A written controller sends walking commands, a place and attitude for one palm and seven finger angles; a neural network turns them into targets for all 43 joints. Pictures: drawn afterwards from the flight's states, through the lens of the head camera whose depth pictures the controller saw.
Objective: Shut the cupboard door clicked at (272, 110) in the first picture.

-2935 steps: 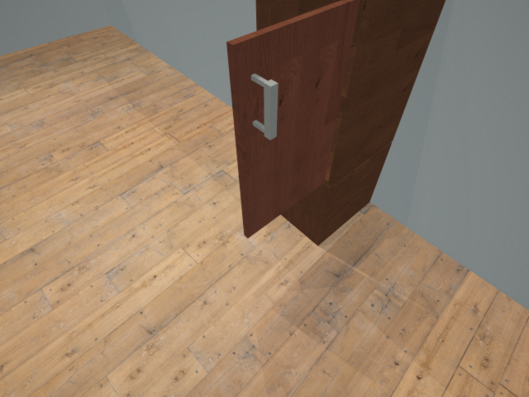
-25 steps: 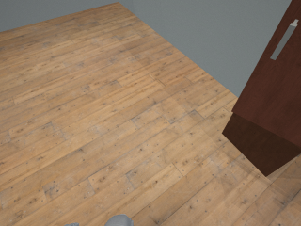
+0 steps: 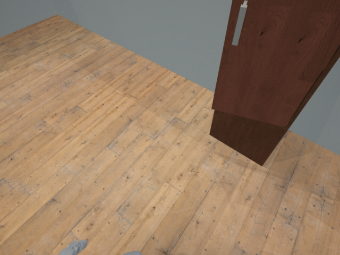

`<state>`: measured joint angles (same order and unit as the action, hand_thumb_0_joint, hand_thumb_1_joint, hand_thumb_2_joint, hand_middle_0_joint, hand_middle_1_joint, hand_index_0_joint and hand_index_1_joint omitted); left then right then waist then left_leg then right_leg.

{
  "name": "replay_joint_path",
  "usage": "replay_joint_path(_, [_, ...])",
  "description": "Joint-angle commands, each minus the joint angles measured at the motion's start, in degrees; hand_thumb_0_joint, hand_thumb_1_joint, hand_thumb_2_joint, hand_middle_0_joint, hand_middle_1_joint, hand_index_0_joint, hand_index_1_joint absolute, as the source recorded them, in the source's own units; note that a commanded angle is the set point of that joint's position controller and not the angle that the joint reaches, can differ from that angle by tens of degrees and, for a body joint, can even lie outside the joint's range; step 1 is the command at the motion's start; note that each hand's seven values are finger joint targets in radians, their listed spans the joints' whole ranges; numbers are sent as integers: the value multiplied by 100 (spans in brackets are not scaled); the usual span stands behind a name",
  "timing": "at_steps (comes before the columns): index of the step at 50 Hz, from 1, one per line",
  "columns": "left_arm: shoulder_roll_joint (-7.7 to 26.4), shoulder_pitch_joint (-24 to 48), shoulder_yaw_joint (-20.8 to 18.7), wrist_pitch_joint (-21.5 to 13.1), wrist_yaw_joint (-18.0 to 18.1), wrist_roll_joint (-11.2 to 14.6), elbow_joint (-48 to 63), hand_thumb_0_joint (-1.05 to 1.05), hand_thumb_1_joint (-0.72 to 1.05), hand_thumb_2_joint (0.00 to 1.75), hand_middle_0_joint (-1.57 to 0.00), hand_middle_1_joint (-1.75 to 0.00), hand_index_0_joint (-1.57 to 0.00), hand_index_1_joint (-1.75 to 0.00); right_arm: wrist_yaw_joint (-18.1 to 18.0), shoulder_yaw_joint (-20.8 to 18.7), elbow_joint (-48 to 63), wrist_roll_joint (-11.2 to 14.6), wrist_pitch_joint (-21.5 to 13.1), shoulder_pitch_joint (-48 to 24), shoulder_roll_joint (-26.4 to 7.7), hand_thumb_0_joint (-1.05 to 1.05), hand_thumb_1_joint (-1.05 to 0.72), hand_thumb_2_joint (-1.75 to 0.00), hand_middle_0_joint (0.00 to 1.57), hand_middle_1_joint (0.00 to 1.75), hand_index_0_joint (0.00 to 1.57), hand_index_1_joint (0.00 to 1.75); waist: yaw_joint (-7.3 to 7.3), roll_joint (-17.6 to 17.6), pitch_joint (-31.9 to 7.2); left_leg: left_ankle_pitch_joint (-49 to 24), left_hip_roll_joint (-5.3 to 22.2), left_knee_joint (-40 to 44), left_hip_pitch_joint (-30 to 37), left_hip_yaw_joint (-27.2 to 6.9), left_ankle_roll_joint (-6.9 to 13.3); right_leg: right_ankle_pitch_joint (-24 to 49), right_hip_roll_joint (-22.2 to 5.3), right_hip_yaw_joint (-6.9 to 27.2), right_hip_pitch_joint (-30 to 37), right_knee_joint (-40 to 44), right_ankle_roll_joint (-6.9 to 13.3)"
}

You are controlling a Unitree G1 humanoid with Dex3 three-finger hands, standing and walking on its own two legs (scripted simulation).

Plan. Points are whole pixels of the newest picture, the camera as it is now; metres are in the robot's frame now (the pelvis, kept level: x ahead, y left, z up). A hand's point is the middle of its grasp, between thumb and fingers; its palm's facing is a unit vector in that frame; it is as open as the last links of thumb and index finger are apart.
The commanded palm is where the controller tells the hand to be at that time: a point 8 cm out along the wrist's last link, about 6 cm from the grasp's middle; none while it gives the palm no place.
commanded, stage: turn to face it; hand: left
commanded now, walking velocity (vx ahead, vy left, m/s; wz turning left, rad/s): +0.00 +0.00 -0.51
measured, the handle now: (240, 23) +0.79 -0.20 +0.14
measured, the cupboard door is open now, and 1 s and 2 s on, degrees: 19 19 19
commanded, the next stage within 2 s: take the last steps up to it in 0.48 s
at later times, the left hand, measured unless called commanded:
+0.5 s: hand (101, 253) +0.14 +0.20 -0.15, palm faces -0.19 -0.96 -0.22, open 7.4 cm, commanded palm none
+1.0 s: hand (125, 241) +0.17 +0.14 -0.16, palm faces -0.35 -0.92 -0.17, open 7.4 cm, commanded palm none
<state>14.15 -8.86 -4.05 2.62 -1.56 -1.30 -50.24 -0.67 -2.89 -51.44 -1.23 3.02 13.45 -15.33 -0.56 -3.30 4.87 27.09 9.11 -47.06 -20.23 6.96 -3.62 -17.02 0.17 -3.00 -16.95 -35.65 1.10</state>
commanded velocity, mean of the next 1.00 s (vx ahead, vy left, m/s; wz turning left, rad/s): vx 0.13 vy -0.07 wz -0.28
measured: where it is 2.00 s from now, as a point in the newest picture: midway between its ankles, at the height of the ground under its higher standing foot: (227, 244)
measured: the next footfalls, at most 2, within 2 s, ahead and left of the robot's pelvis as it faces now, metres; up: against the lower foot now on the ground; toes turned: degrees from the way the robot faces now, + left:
left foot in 0.28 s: +0.09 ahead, +0.13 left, +0.00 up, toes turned -5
right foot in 0.58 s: +0.01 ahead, -0.12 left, +0.00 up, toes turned -16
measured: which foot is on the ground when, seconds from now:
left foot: up 0.00-0.26, down 0.28-0.58, up 0.60-0.84, down 0.86-1.00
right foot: down 0.00-0.28, up 0.30-0.56, down 0.58-0.84, up 0.86-1.00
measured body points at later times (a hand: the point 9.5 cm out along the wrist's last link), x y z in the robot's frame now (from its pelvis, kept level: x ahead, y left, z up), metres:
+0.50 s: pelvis +0.01 +0.01 +0.02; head +0.05 +0.02 +0.47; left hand +0.16 +0.25 -0.13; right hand +0.00 -0.24 -0.12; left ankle +0.05 +0.13 -0.72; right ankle -0.03 -0.10 -0.68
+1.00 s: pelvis +0.06 -0.03 +0.02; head +0.09 -0.02 +0.47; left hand +0.19 +0.19 -0.14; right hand -0.03 -0.26 -0.12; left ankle +0.08 +0.10 -0.72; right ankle +0.01 -0.14 -0.65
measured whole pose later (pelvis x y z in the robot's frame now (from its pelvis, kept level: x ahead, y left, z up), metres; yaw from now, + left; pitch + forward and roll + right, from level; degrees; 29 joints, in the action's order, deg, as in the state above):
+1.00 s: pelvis +0.06 -0.03 +0.02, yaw -21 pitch +1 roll +0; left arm 13.5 -13.8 -4.8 3.6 -3.0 -2.3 -58.2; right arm -1.6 -1.4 -56.2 -2.7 -2.5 20.1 -11.0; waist -1.6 2.5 1.0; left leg 17.3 5.3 -27.6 -10.5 8.1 -1.6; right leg -19.7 -1.3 -0.4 -28.0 -60.4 0.5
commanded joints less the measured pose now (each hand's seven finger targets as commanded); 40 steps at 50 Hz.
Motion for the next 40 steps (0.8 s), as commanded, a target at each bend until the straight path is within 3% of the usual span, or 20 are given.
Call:
replay_joint_path(1, [1194, -341, -285, -126, 217, 10, 264, 0, 90, 90, -20, -30, -20, -30, -99, -149, 684, 39, -138, -539, -604, 0, -90, -90, 20, 30, 20, 30, 275, 1781, -544, 216, -226, -1961, -1729, -821, -58, 1878, -1786, 2432, 1120, 1760, 1169])
replay_joint_path(4, [1022, -43, -211, -144, 208, -13, 381, 0, 90, 90, -20, -30, -20, -30, -38, -105, 488, 35, -148, -285, -435, 0, -90, -90, 20, 30, 20, 30, 55, 1266, -729, -213, -386, -1132, -984, -562, -141, 2467, -1321, 1673, 833, 1467, 967])
replay_joint_path(8, [1123, -174, -248, -117, 189, -28, 288, 0, 90, 90, -20, -30, -20, -30, -37, -87, 485, 64, -157, -254, -327, 0, -90, -90, 20, 30, 20, 30, 127, 1205, -730, -317, -657, 43, -438, -417, -99, 2184, -1222, 1974, 690, 1448, 965])
replay_joint_path(10, [1093, -34, -251, -100, 194, -29, 267, 0, 90, 90, -20, -30, -20, -30, -60, -84, 427, 83, -194, 20, -321, 0, -90, -90, 20, 30, 20, 30, -17, 1264, -764, -560, -692, 766, -22, -451, -55, 1980, -1177, 2072, 546, 1324, 866])
replay_joint_path(12, [926, 103, -221, -48, 188, 38, 315, 0, 90, 90, -20, -30, -20, -30, -105, -73, 259, 69, -270, 451, -420, 0, -90, -90, 20, 30, 20, 30, -221, 958, -734, -1486, -619, 2107, 1128, -527, 25, 1251, -855, 1945, -271, 948, 470])
replay_joint_path(13, [645, -17, -159, -7, 151, 78, 377, 0, 90, 90, -20, -30, -20, -30, -126, -123, 259, 10, -318, 500, -794, 0, -90, -90, 20, 30, 20, 30, -196, -53, -714, -1428, 177, 2702, 1586, -1448, 347, 238, -218, 1481, -966, 317, 144])
replay_joint_path(14, [378, -119, -110, 8, 107, 98, 456, 0, 90, 90, -20, -30, -20, -30, -147, -202, 338, -64, -321, 583, -1280, 0, -90, -90, 20, 30, 20, 30, -206, -1391, -638, -1514, 1402, 3234, 1438, -2737, 978, -1267, 363, 652, -1343, -877, -139])
replay_joint_path(15, [532, -46, -105, -17, 88, 36, 512, 0, 90, 90, -20, -30, -20, -30, -133, -180, 432, -64, -308, 523, -1274, 0, -90, -90, 20, 30, 20, 30, -202, -964, -515, -1103, 1745, 3342, 706, -3002, 1363, -1666, 142, 597, -1043, -1747, -150])
replay_joint_path(18, [480, -34, -181, 39, 9, -4, 286, 0, 90, 90, -20, -30, -20, -30, -178, -88, 443, -103, -338, -33, -897, 0, -90, -90, 20, 30, 20, 30, 61, -784, -329, -2233, 1051, 3162, 583, -1830, 1210, -1179, -66, 487, -1104, -2663, -264])
replay_joint_path(22, [205, 74, -52, 29, 4, 35, 229, 0, 90, 90, -20, -30, -20, -30, -185, -106, 204, -92, -312, 288, -837, 0, -90, -90, 20, 30, 20, 30, -91, -804, -692, -3776, 833, 2609, 1230, -1059, 1183, -1094, 3, 71, -554, -1316, -286])
replay_joint_path(26, [194, -316, -43, -49, 50, 48, 43, 0, 90, 90, -20, -30, -20, -30, -145, -171, 55, -25, -252, 279, -867, 0, -90, -90, 20, 30, 20, 30, 70, -669, -794, -3477, 717, 2092, 889, -832, 943, 136, 137, -143, 617, 550, -186])
replay_joint_path(27, [346, -560, -71, -78, 77, 35, -28, 0, 90, 90, -20, -30, -20, -30, -123, -183, 62, 16, -240, 207, -800, 0, -90, -90, 20, 30, 20, 30, 162, -368, -809, -2913, 525, 1781, 615, -675, 704, 675, -7, 81, 1073, 1208, -115])
replay_joint_path(28, [725, -672, -143, -124, 129, -13, -79, 0, 90, 90, -20, -30, -20, -30, -96, -171, 142, 65, -220, 148, -540, 0, -90, -90, 20, 30, 20, 30, 191, 536, -729, -1633, 57, 1094, -179, -223, 336, 1042, -895, 1254, 1494, 1753, 199])
replay_joint_path(29, [1168, -720, -203, -160, 167, -39, -138, 0, 90, 90, -20, -30, -20, -30, -57, -75, 308, 63, -208, -51, -182, 0, -90, -90, 20, 30, 20, 30, 251, 1656, -497, 386, -614, 218, -970, 93, 66, 1586, -2010, 2423, 1383, 2071, 831])
replay_joint_path(30, [1157, -875, -222, -167, 192, -9, -157, 0, 90, 90, -20, -30, -20, -30, -85, -73, 352, 23, -138, -332, -271, 0, -90, -90, 20, 30, 20, 30, 438, 1354, -507, 733, -565, -593, -976, -392, 86, 1451, -2146, 2606, 1088, 2150, 1232])
replay_joint_path(31, [1047, -707, -245, -176, 216, -43, -208, 0, 90, 90, -20, -30, -20, -30, -107, -98, 257, 10, -136, -320, -264, 0, -90, -90, 20, 30, 20, 30, 324, 1772, -402, 634, -561, -1165, -1378, -561, 112, 1108, -1875, 2675, 1201, 2145, 1361])
replay_joint_path(33, [802, -300, -185, -177, 202, -31, -134, 0, 90, 90, -20, -30, -20, -30, -49, -131, 110, -8, -198, -136, -354, 0, -90, -90, 20, 30, 20, 30, 93, 1585, -294, 133, -424, -1358, -1341, -553, 82, 371, -1456, 1885, 1060, 2111, 1199])
replay_joint_path(35, [725, -196, -171, -233, 189, -52, -133, 0, 90, 90, -20, -30, -20, -30, 25, -105, 69, -27, -253, -93, -236, 0, -90, -90, 20, 30, 20, 30, 16, 1392, -303, -47, -422, -705, -849, -373, 82, -111, -1243, 1559, 712, 2142, 1067])
replay_joint_path(38, [809, -307, -189, -263, 131, -44, -242, 0, 90, 90, -20, -30, -20, -30, 24, -80, 42, -38, -340, -7, -126, 0, -90, -90, 20, 30, 20, 30, 19, 1283, -190, -269, -587, 631, -90, -144, 112, -509, -1118, 1658, 324, 2086, 1074])
replay_joint_path(40, [716, -156, -183, -247, 94, -5, -291, 0, 90, 90, -20, -30, -20, -30, -32, -78, -198, -46, -428, 707, -110, 0, -90, -90, 20, 30, 20, 30, -339, 973, -321, -1032, -696, 1820, 1185, 26, 124, -959, -798, 1451, -308, 1572, 809])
